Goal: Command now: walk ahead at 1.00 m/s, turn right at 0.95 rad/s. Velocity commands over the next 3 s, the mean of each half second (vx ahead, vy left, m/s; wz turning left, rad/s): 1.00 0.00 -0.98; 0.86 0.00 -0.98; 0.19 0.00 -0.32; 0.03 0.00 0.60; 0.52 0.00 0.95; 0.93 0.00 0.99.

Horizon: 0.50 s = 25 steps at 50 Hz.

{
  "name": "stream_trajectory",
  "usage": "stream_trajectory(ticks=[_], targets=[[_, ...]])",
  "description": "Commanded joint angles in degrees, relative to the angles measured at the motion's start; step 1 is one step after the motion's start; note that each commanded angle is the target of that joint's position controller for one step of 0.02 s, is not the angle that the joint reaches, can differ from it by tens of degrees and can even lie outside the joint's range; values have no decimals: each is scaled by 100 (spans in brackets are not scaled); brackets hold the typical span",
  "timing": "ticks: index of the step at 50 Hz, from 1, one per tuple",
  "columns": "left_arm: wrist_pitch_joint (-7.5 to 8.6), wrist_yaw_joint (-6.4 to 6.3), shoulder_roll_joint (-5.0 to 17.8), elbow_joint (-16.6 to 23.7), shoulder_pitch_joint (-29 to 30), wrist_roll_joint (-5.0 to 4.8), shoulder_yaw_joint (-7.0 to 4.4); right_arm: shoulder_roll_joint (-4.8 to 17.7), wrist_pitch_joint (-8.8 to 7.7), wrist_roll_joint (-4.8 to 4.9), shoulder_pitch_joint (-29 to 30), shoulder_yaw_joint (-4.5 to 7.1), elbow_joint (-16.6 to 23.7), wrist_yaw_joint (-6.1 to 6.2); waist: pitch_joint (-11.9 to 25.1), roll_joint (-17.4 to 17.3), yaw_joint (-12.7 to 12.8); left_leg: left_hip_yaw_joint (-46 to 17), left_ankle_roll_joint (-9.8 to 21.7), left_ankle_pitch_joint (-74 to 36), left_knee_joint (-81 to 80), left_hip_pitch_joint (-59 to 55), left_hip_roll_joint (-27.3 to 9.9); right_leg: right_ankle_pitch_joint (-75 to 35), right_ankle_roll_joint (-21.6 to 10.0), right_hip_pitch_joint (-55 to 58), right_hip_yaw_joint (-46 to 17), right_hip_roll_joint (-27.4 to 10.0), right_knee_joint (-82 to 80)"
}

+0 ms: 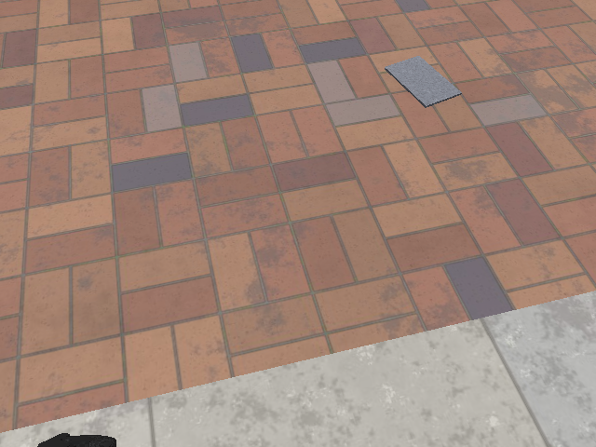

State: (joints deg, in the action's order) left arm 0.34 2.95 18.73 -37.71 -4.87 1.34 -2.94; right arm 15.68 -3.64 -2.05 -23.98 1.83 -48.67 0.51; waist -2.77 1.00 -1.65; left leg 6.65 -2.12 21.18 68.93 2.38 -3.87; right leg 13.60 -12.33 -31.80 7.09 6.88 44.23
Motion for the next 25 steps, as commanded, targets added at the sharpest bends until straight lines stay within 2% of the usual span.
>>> stream_trajectory(ticks=[1,2,4,6,9,10,12,14,15,16,17,18,19,20,21,22,23,24,25], targets=[[-103,-263,1458,-191,-1852,-14,-527,915,-408,6,978,68,1398,-32,1105,-50,800,-1201,87,39,2240,4998,143,1052,-1362,4868,-5124,-2154,-3015],[-14,-292,1183,-299,-1726,-40,-447,866,-396,-40,1085,34,1402,-17,502,-507,456,-1189,72,-80,1451,4616,-116,588,-1107,3828,-4634,-1917,-3078],[159,-338,958,-254,-1319,-44,-334,789,-151,-232,842,-16,1284,-15,73,-627,-48,-1174,-60,129,727,3745,-329,-203,-922,2305,-3711,-1397,-3122],[292,-281,825,-268,-1325,-89,-273,688,54,-239,1029,-35,1379,-38,-81,-526,-138,-1021,-205,258,-110,3335,-431,-432,-901,1418,-3256,-1063,-3288],[383,-231,843,-266,-1352,-93,-311,404,64,-101,2155,-160,1837,-133,-372,-280,125,-782,-270,-1370,-1763,2830,-337,-651,-635,690,-2861,-615,-3544],[390,-211,881,-274,-1400,-105,-341,351,52,-45,2346,-186,1886,-162,-326,-177,235,-753,-235,-1968,-2289,2606,-232,-894,-499,732,-2807,-539,-3511],[403,-182,959,-322,-1567,-156,-389,404,26,52,2527,-179,1912,-184,-122,6,434,-753,-142,-2664,-2958,2209,-24,-1553,-302,1136,-2892,-616,-3364],[390,-205,1012,-359,-1689,-168,-422,551,5,80,2644,-138,1964,-168,-15,101,524,-843,-54,-2618,-3482,1997,105,-2032,-141,1735,-3084,-768,-3080],[372,-239,1046,-357,-1674,-158,-437,640,-7,79,2524,-105,1932,-148,63,129,460,-906,-24,-2426,-3749,1765,181,-2291,-30,2009,-3183,-808,-2826],[362,-261,1152,-345,-1616,-130,-459,811,-18,83,2166,-29,1824,-101,295,145,286,-915,16,-1995,-3848,1335,340,-3008,90,2274,-3236,-811,-2326],[358,-245,1322,-346,-1529,-86,-485,1074,-42,96,1428,96,1635,-28,796,30,-120,-846,76,-1353,-3822,528,487,-3666,226,2399,-3133,-715,-1347],[392,-207,1329,-303,-1248,-65,-473,1297,-62,75,238,214,1378,77,1340,-93,-821,-845,155,-949,-3752,-818,305,-3600,376,1853,-2875,-475,108],[474,-220,551,-140,-1161,-47,-256,1686,-95,-94,-1009,354,1203,213,2098,-896,-1177,-2175,296,1171,-3889,-2198,-1008,-1220,407,858,-2404,-128,2165],[471,-197,16,245,-1747,-315,-68,2077,-78,-217,-388,423,1301,167,2604,-2923,-320,-5741,779,2746,-5454,-2740,-2359,1601,561,-734,-1738,377,3431],[347,-267,411,41,-1507,-139,-45,1528,-32,-166,421,395,1453,118,1695,-1807,-227,-5714,902,3358,-5589,-1902,-2175,958,507,-1353,-1536,-266,3823],[277,-211,623,14,-1129,-15,-97,1050,-2,-113,700,280,1480,95,1157,-970,-257,-4589,880,2736,-5414,-1269,-1923,531,534,-1354,-1355,-556,3612],[216,-130,617,19,-901,32,-102,825,11,-119,698,227,1337,71,707,-414,-220,-3662,820,1593,-5424,-635,-1679,352,585,-1212,-1266,-769,3370],[154,-34,509,135,-652,96,-89,794,-16,-97,565,201,1147,81,462,-422,-164,-2964,742,897,-5502,-252,-1457,337,613,-1151,-1268,-936,3206],[67,47,372,193,-647,107,-47,743,-69,-63,475,183,980,65,267,-585,-59,-2480,686,458,-5601,28,-1374,327,665,-1130,-1243,-1059,3147]])
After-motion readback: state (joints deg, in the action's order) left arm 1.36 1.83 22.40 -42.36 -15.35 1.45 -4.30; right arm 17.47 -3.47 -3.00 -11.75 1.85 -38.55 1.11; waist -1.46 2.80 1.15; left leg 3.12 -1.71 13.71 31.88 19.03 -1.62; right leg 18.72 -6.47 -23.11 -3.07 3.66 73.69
